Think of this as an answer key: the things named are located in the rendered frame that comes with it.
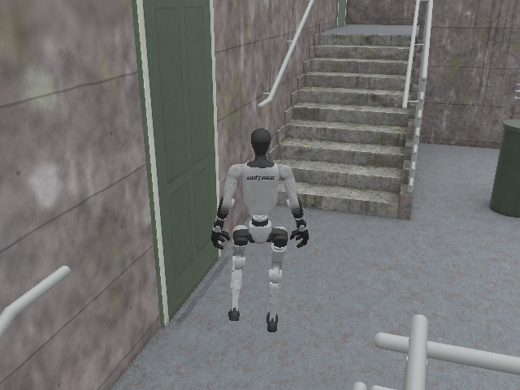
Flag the stairs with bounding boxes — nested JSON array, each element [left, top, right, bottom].
[[275, 33, 418, 219]]

